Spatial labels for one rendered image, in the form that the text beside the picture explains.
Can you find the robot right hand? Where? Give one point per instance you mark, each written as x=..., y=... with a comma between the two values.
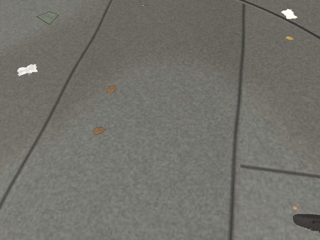
x=309, y=221

